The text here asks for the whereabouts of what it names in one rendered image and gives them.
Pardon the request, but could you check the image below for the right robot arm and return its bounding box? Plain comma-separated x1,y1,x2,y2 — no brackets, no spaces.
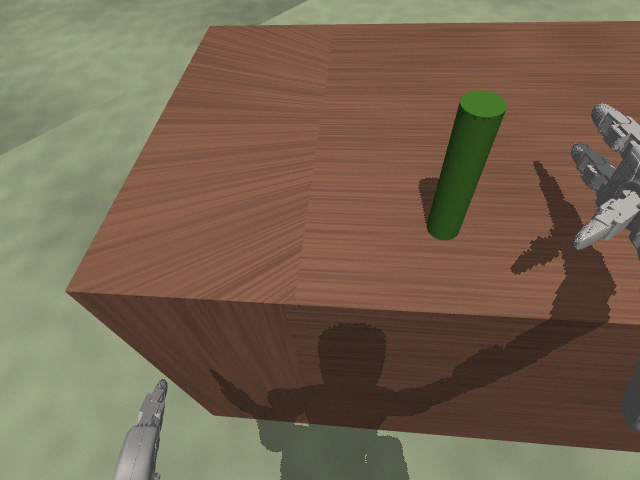
622,221,640,432

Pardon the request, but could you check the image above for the left robot hand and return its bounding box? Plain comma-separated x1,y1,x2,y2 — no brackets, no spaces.
112,379,168,480

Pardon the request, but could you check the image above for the can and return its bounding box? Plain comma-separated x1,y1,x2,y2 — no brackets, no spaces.
427,91,507,240

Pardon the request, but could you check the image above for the right robot hand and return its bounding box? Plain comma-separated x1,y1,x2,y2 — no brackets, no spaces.
571,103,640,250

